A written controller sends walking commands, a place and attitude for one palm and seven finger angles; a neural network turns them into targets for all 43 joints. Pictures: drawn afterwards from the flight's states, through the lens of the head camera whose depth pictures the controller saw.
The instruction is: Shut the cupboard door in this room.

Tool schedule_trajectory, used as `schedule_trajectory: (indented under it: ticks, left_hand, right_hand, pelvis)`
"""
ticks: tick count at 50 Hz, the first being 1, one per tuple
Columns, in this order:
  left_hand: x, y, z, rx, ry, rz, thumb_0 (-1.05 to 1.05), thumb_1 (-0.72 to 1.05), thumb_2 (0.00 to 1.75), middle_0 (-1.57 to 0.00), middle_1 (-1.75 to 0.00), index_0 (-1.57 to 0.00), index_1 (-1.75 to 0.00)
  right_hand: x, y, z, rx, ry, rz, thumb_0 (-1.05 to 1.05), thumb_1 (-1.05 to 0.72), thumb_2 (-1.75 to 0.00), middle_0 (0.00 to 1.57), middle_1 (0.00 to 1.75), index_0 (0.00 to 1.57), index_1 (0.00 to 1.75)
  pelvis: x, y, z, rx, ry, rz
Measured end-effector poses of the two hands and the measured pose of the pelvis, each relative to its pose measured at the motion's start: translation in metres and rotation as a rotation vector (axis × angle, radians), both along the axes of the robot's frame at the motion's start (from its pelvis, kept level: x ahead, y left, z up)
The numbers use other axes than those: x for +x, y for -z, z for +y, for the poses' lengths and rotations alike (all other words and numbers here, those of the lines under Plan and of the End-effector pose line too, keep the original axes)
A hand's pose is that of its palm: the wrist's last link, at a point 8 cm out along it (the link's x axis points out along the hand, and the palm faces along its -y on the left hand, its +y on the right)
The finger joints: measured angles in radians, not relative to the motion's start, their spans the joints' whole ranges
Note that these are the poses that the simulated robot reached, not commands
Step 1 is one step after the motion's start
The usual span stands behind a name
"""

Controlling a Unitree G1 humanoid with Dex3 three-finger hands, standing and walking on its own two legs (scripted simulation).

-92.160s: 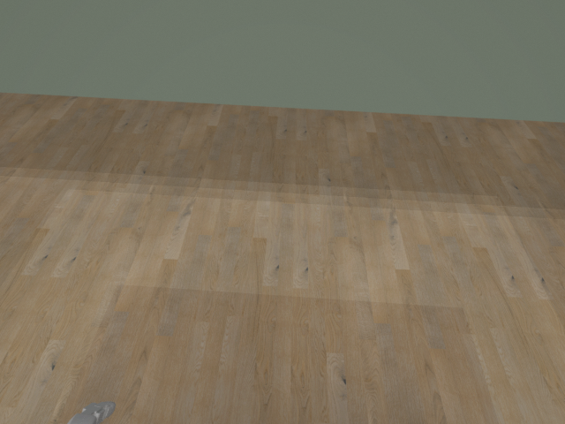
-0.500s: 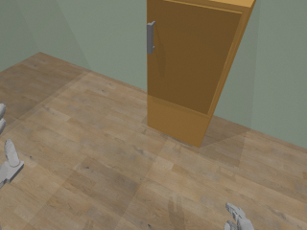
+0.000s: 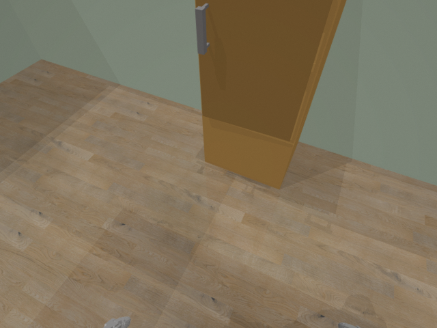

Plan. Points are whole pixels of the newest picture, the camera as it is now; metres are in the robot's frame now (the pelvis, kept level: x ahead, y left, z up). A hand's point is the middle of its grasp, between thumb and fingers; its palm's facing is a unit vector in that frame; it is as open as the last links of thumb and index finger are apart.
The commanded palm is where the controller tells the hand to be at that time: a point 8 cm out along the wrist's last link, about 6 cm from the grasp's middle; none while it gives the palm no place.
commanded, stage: let the arm hang, fingers relaxed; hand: left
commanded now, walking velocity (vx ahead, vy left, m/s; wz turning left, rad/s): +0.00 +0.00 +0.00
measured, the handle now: (204, 29) +1.01 +0.08 +0.06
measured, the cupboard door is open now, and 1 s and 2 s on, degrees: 2 2 2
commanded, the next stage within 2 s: look to check the result in 0.82 s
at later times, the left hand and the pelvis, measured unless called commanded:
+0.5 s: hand out of the picture +0.04 +0.22 -0.15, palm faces +0.01 -0.95 -0.31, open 7.3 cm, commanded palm none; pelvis +0.01 -0.01 +0.01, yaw +0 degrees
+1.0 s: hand out of the picture +0.07 +0.21 -0.15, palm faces +0.01 -0.96 -0.27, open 7.4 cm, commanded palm none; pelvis +0.03 -0.01 +0.02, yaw +0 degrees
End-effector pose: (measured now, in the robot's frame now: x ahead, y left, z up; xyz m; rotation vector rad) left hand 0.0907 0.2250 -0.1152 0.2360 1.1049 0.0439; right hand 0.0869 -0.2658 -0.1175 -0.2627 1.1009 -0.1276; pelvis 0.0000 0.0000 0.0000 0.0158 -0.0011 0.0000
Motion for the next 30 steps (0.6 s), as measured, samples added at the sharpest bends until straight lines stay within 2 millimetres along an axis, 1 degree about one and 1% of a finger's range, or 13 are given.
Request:
schedule_trajectory:
  ticks: [1, 2, 4, 6, 9, 13, 17, 21, 25, 30]
  left_hand:
    - [-0.014, 0.009, -0.009, -0.029, -0.013, 0.050, 0.02, 0.91, 0.89, -0.20, -0.30, -0.21, -0.30]
    - [-0.024, 0.014, -0.010, -0.033, -0.060, 0.071, 0.01, 0.93, 0.89, -0.21, -0.30, -0.21, -0.30]
    - [-0.039, 0.020, -0.005, -0.026, -0.097, 0.110, 0.00, 0.97, 0.89, -0.21, -0.30, -0.21, -0.30]
    - [-0.054, 0.023, 0.000, -0.016, -0.114, 0.152, -0.01, 0.98, 0.89, -0.21, -0.30, -0.21, -0.30]
    - [-0.071, 0.020, 0.009, 0.010, -0.133, 0.205, 0.00, 0.97, 0.89, -0.21, -0.30, -0.21, -0.30]
    - [-0.084, 0.011, 0.024, 0.056, -0.150, 0.249, 0.00, 0.94, 0.89, -0.21, -0.30, -0.21, -0.30]
    - [-0.084, 0.002, 0.036, 0.098, -0.160, 0.257, 0.01, 0.93, 0.89, -0.20, -0.30, -0.21, -0.30]
    - [-0.075, -0.003, 0.042, 0.118, -0.161, 0.242, 0.01, 0.92, 0.90, -0.20, -0.30, -0.20, -0.30]
    - [-0.061, -0.004, 0.042, 0.115, -0.155, 0.209, 0.01, 0.91, 0.90, -0.20, -0.30, -0.20, -0.30]
    - [-0.042, -0.001, 0.035, 0.089, -0.141, 0.169, 0.01, 0.91, 0.90, -0.20, -0.30, -0.20, -0.30]
  right_hand:
    - [-0.012, 0.000, -0.001, -0.008, 0.007, 0.043, 0.01, -0.90, -0.90, 0.21, 0.30, 0.21, 0.29]
    - [-0.023, -0.001, -0.002, -0.015, 0.013, 0.086, 0.01, -0.91, -0.90, 0.21, 0.30, 0.20, 0.29]
    - [-0.043, -0.001, -0.004, -0.023, 0.023, 0.162, 0.01, -0.91, -0.90, 0.20, 0.30, 0.20, 0.29]
    - [-0.059, -0.001, -0.004, -0.025, 0.039, 0.217, 0.01, -0.90, -0.90, 0.20, 0.30, 0.20, 0.29]
    - [-0.075, 0.002, -0.003, -0.014, 0.066, 0.261, 0.01, -0.90, -0.90, 0.20, 0.30, 0.20, 0.29]
    - [-0.083, 0.009, 0.002, 0.012, 0.088, 0.275, 0.01, -0.90, -0.90, 0.20, 0.30, 0.20, 0.29]
    - [-0.082, 0.015, 0.009, 0.040, 0.095, 0.269, 0.01, -0.90, -0.90, 0.20, 0.30, 0.20, 0.29]
    - [-0.077, 0.018, 0.014, 0.059, 0.095, 0.260, 0.00, -0.90, -0.90, 0.21, 0.30, 0.20, 0.29]
    - [-0.069, 0.018, 0.016, 0.063, 0.093, 0.245, 0.00, -0.90, -0.90, 0.21, 0.30, 0.21, 0.29]
    - [-0.057, 0.014, 0.013, 0.050, 0.090, 0.220, 0.00, -0.90, -0.90, 0.21, 0.30, 0.21, 0.29]
  pelvis:
    - [0.000, -0.001, -0.002, -0.001, -0.002, -0.003]
    - [0.000, -0.002, -0.004, -0.003, -0.006, -0.004]
    - [0.001, -0.003, -0.009, -0.007, -0.012, -0.008]
    - [0.001, -0.005, -0.011, -0.013, -0.016, -0.012]
    - [0.003, -0.007, -0.012, -0.019, -0.015, -0.018]
    - [0.005, -0.009, -0.010, -0.021, -0.009, -0.024]
    - [0.007, -0.011, -0.008, -0.019, -0.002, -0.027]
    - [0.009, -0.012, -0.007, -0.017, 0.002, -0.027]
    - [0.012, -0.013, -0.006, -0.014, 0.003, -0.029]
    - [0.016, -0.014, -0.006, -0.012, 0.002, -0.033]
